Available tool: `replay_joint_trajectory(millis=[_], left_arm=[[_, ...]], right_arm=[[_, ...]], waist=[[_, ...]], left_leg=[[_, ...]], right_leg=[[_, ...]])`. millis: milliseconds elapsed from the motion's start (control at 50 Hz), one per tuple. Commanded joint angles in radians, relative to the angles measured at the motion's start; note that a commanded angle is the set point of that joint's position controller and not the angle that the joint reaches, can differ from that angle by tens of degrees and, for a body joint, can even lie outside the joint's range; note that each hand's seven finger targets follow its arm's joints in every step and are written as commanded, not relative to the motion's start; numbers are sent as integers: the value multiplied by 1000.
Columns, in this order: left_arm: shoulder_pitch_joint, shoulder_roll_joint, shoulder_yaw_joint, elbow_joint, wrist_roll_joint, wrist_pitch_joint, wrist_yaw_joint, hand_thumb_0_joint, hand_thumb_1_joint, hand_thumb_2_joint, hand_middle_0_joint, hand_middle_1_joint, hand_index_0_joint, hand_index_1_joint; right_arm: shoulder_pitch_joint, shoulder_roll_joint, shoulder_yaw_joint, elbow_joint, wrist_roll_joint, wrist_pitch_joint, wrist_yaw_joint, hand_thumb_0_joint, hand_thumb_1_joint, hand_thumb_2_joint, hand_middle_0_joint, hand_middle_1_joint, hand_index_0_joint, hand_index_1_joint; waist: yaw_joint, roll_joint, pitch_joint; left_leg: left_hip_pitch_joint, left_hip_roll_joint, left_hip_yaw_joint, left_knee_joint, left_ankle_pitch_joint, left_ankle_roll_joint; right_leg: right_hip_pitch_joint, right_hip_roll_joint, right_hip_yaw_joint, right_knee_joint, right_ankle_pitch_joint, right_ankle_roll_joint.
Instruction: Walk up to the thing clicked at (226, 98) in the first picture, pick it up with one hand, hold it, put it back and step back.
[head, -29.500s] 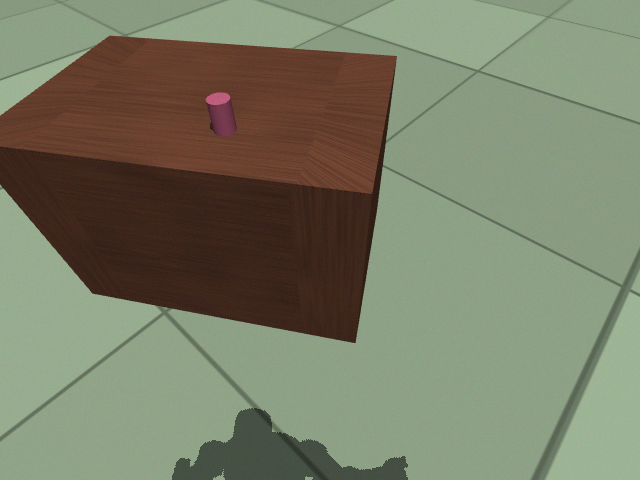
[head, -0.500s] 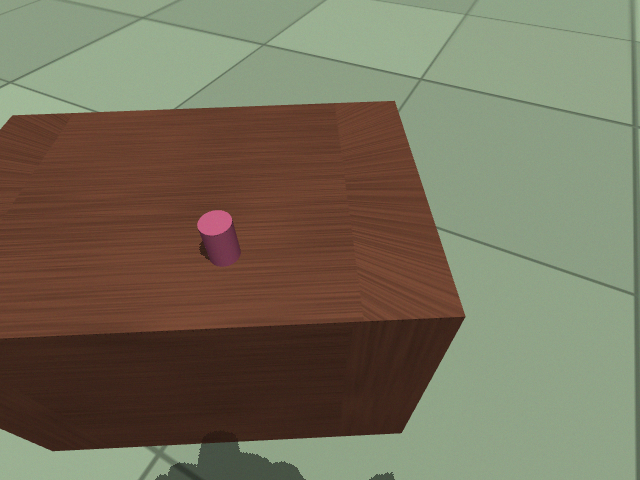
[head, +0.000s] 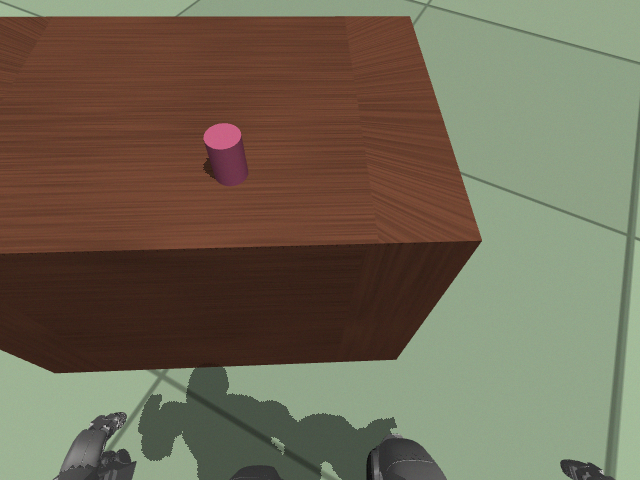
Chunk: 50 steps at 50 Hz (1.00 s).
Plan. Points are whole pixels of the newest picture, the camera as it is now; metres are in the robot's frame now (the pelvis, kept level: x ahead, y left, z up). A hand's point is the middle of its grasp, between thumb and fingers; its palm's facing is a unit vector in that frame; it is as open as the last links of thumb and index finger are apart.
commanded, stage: step back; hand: left
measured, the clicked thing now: (227, 155) +0.58 +0.16 -0.01
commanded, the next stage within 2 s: none
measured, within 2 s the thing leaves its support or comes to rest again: neither
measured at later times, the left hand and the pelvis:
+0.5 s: hand out of the picture +0.04 +0.24 -0.13, palm faces -0.10 -0.91 -0.40, open 7.4 cm; pelvis -0.09 -0.01 +0.01, yaw -5 degrees
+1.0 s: hand out of the picture -0.12 +0.26 -0.14, palm faces -0.10 -0.92 -0.37, open 7.4 cm; pelvis -0.23 -0.01 +0.01, yaw -6 degrees
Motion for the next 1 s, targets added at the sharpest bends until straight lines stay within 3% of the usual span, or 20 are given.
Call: replay_joint_trajectory(millis=[0,20,80,180,260,320,340,360,380,420,480,560,600,660,680,700,720,780,900,980], left_arm=[[8,163,56,-103,-1,-1,33,0,900,900,-200,-300,-200,-300],[-41,176,65,-89,5,0,38,0,900,900,-200,-300,-200,-300],[92,169,66,-61,-20,-6,28,0,900,900,-200,-300,-200,-300],[52,157,74,-112,-2,-20,18,0,900,900,-200,-300,-200,-300],[91,134,76,-114,0,-33,7,0,900,900,-200,-300,-200,-300],[186,128,84,-65,11,-45,8,0,900,900,-200,-300,-200,-300],[182,187,99,-73,22,-53,11,0,900,900,-200,-300,-200,-300],[148,280,120,-93,14,-54,8,0,900,900,-200,-300,-200,-300],[115,319,122,-112,15,-56,7,0,900,900,-200,-300,-200,-300],[56,224,101,-139,-9,-54,10,0,900,900,-200,-300,-200,-300],[50,182,92,-159,7,-43,18,0,900,900,-200,-300,-200,-300],[130,174,89,-166,13,-35,23,0,900,900,-200,-300,-200,-300],[109,193,91,-183,8,-30,21,0,900,900,-200,-300,-200,-300],[83,194,77,-199,-6,-14,9,0,900,900,-200,-300,-200,-300],[108,152,67,-205,-8,-11,5,0,900,900,-200,-300,-200,-300],[49,150,76,-217,-12,-13,13,0,900,900,-200,-300,-200,-300],[0,178,96,-205,5,-11,24,0,900,900,-200,-300,-200,-300],[117,164,98,-142,-17,-7,18,0,900,900,-200,-300,-200,-300],[140,152,94,-142,4,-13,2,0,900,900,-200,-300,-200,-300],[171,141,87,-117,1,-25,-6,0,900,900,-200,-300,-200,-300]], right_arm=[[65,-369,-84,-73,-13,-24,-18,0,-900,-900,200,300,200,300],[51,-329,-78,-70,-12,-29,-23,0,-900,-900,200,300,200,300],[-59,-234,-50,-110,-12,-33,-43,0,-900,-900,200,300,200,300],[46,-221,-55,-124,0,-30,-53,0,-900,-900,200,300,200,300],[44,-234,-57,-142,3,-22,-47,0,-900,-900,200,300,200,300],[6,-218,-45,-160,20,-5,-38,0,-900,-900,200,300,200,300],[3,-183,-30,-171,29,-6,-34,0,-900,-900,200,300,200,300],[-11,-138,-17,-189,39,-6,-33,0,-900,-900,200,300,200,300],[-40,-154,-29,-175,31,6,-53,0,-900,-900,200,300,200,300],[28,-188,-32,-141,38,11,-52,0,-900,-900,200,300,200,300],[60,-180,-23,-128,32,-5,-55,0,-900,-900,200,300,200,300],[26,-160,-14,-149,20,-14,-52,0,-900,-900,200,300,200,300],[69,-155,-17,-143,12,-20,-47,0,-900,-900,200,300,200,300],[121,-166,-35,-122,-2,-34,-38,0,-900,-900,200,300,200,300],[99,-229,-53,-134,-20,-40,-38,0,-900,-900,200,300,200,300],[51,-339,-71,-156,-12,-35,-25,0,-900,-900,200,300,200,300],[58,-350,-80,-156,-10,-41,-26,0,-900,-900,200,300,200,300],[-51,-230,-44,-169,-12,-43,-39,0,-900,-900,200,300,200,300],[16,-214,-57,-192,-5,-39,-43,0,-900,-900,200,300,200,300],[18,-238,-61,-204,-11,-23,-37,0,-900,-900,200,300,200,300]], waist=[[-35,275,-220],[-38,202,-201],[59,205,-190],[-13,162,-213],[-12,202,-258],[38,171,-280],[39,78,-283],[42,-140,-247],[75,-230,-207],[19,-56,-170],[24,-96,-191],[75,-142,-224],[53,-178,-254],[10,-130,-267],[23,40,-270],[-9,279,-231],[-46,242,-202],[62,136,-158],[10,195,-201],[1,251,-266]], left_leg=[[67,426,-474,-310,740,234],[49,407,-453,-300,718,253],[165,255,-196,-187,780,188],[281,305,-214,-147,828,251],[243,254,-156,-90,705,202],[104,210,-105,8,589,137],[-39,161,-96,54,422,86],[-195,-24,-27,229,99,14],[-187,-62,-74,478,-282,-2],[-176,-66,-187,599,-206,-8],[-207,-86,-118,544,-147,-25],[-232,-46,-46,248,-160,-38],[-147,-6,-15,59,-111,-20],[52,10,-3,-249,229,11],[140,180,-239,-275,342,67],[41,402,-478,-333,487,222],[-31,469,-569,-344,511,316],[17,282,-239,-257,586,196],[174,292,-190,-212,571,244],[152,260,-162,-157,497,210]], right_leg=[[-76,202,174,393,-447,-43],[-67,199,231,489,-408,-50],[-151,190,220,563,-231,-48],[-127,163,154,379,-262,-2],[22,117,52,37,-193,-25],[243,116,4,-291,109,-59],[331,26,158,-261,268,-89],[317,-163,410,-270,441,-222],[170,-329,561,-307,551,-383],[133,-207,363,-254,550,-314],[218,-123,227,-197,586,-265],[382,-132,237,-151,627,-269],[379,-142,251,-120,597,-250],[221,-79,213,-36,380,-158],[52,10,176,65,157,-104],[-43,192,50,260,-334,-53],[-31,187,177,465,-410,-47],[-99,203,224,615,-261,-55],[-84,153,153,404,-259,5],[71,108,45,44,-224,-13]])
